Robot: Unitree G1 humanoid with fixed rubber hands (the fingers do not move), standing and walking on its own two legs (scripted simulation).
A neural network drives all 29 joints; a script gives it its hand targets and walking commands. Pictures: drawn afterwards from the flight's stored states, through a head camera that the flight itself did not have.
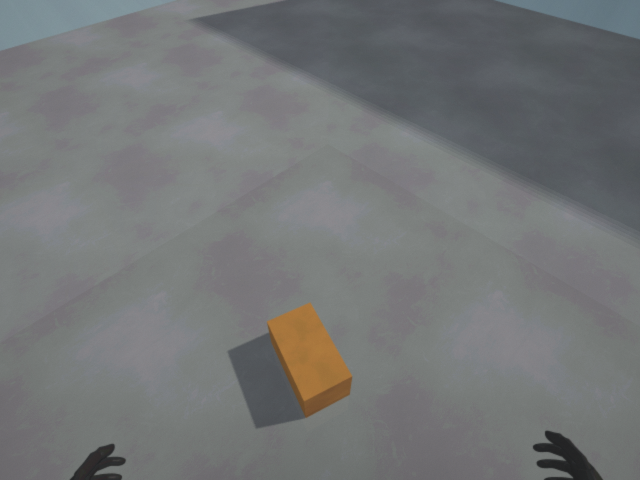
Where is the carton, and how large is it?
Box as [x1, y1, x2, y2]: [267, 303, 351, 417]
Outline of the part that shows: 310,303 305,304 267,321 271,342 306,417 349,394 351,375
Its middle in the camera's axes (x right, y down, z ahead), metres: -0.04 +0.38 +1.23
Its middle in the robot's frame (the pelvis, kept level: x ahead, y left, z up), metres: +0.58 +0.05 -0.70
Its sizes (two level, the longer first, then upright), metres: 0.275 0.153 0.149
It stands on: the floor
